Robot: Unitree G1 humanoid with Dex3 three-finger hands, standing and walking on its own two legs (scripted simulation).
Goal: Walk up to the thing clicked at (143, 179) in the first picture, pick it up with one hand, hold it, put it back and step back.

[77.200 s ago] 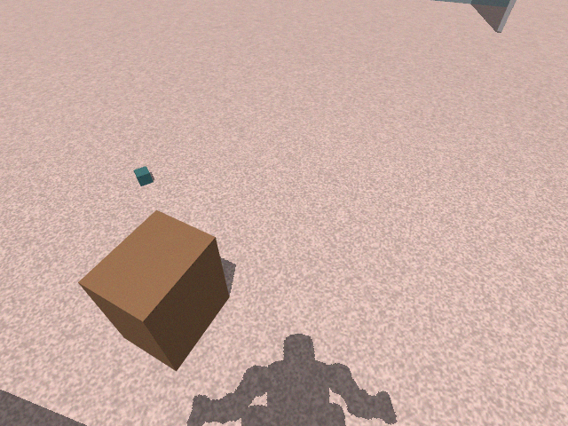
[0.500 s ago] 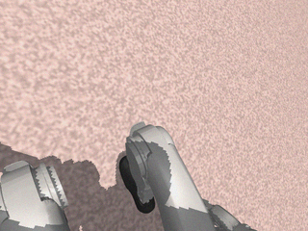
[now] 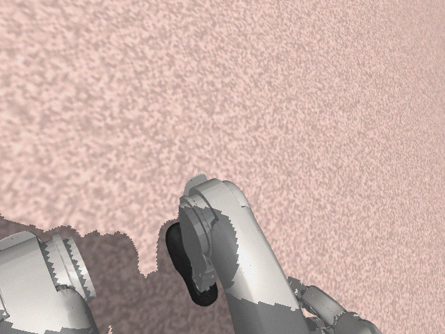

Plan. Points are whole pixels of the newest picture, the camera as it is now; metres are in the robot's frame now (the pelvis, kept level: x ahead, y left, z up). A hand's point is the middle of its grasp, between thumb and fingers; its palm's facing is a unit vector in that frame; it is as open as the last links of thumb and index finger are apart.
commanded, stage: close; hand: left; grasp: from above
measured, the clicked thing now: out of the picture +0.45 +0.35 -0.27
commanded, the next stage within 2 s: settle in 1.18 s
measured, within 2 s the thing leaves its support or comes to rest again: leaves its support in 1.58 s
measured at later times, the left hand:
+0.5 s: hand out of the picture +0.43 +0.35 -0.25, palm faces -0.45 -0.17 -0.88, open 11.6 cm
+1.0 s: hand out of the picture +0.43 +0.35 -0.25, palm faces -0.43 -0.15 -0.89, open 10.2 cm
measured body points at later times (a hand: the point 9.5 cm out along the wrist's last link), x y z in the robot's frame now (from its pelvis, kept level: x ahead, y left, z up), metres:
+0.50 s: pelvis +0.00 +0.00 +0.00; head +0.28 +0.14 +0.33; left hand +0.45 +0.36 -0.20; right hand +0.07 -0.25 -0.05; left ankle +0.06 +0.13 -0.27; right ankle +0.12 -0.13 -0.27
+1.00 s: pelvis +0.00 +0.00 +0.00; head +0.28 +0.14 +0.33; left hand +0.45 +0.36 -0.20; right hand +0.07 -0.25 -0.05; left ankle +0.06 +0.13 -0.27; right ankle +0.12 -0.13 -0.27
